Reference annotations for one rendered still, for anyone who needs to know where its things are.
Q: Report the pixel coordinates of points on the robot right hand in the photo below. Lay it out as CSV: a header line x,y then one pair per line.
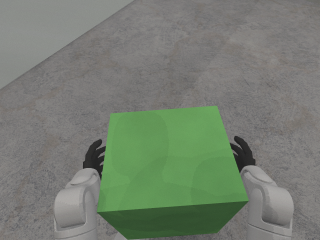
x,y
245,156

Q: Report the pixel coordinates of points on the right robot forearm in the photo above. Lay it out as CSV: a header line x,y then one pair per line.
x,y
271,208

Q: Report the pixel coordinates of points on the left robot forearm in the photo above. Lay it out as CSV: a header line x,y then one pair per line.
x,y
74,208

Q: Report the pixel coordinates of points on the carton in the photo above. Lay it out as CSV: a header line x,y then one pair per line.
x,y
169,172

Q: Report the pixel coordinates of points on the robot left hand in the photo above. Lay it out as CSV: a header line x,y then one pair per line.
x,y
91,157

